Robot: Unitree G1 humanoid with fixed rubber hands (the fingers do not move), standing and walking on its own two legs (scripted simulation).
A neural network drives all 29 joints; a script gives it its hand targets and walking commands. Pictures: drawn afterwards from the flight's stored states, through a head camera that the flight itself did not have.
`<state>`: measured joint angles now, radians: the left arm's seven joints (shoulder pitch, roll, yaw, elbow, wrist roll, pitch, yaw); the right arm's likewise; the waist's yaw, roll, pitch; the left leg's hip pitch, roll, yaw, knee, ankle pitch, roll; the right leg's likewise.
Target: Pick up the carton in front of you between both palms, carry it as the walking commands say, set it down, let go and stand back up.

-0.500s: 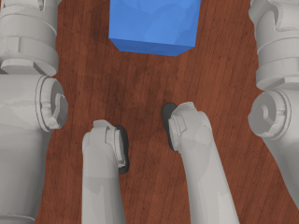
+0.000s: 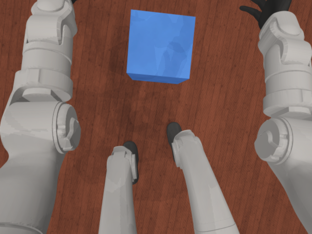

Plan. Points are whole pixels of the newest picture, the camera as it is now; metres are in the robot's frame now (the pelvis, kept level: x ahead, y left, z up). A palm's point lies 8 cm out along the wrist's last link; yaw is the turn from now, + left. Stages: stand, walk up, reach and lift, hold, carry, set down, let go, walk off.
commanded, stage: set down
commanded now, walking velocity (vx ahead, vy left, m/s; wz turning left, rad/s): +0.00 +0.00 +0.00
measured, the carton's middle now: (158, 53) +0.54 -0.10 -0.47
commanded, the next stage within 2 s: let go in 0.02 s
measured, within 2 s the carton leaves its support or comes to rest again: neither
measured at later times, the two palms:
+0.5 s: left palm (28, 70) +0.45 +0.13 +0.01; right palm out of the picture +0.39 -0.29 +0.02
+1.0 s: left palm out of the picture +0.30 +0.22 +0.09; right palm out of the picture +0.24 -0.23 +0.11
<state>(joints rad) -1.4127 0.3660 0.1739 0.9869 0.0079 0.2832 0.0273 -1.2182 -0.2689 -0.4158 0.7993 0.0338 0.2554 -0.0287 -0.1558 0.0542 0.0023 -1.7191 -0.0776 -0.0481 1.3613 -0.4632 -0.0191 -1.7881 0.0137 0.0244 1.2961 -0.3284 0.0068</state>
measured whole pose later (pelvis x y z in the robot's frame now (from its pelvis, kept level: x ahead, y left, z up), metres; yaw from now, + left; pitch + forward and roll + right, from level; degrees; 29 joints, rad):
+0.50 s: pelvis +0.05 -0.02 +0.12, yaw +0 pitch +33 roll +2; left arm -0.59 0.12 0.22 0.61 0.12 0.16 0.10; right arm -0.51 -0.23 -0.23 0.60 -0.06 0.12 0.13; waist -0.10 0.01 -0.02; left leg -1.06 -0.05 -0.09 0.82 -0.33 -0.04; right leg -1.14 0.02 0.01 0.80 -0.23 -0.03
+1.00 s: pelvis +0.10 +0.01 +0.17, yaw -3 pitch +5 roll -1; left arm 0.11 0.19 0.07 0.50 0.03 0.02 -0.01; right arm 0.22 -0.21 -0.03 0.42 0.03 0.04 0.08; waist -0.04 -0.01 0.04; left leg -0.27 -0.02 -0.06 0.49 -0.32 0.01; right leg -0.35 0.03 0.05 0.46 -0.21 0.00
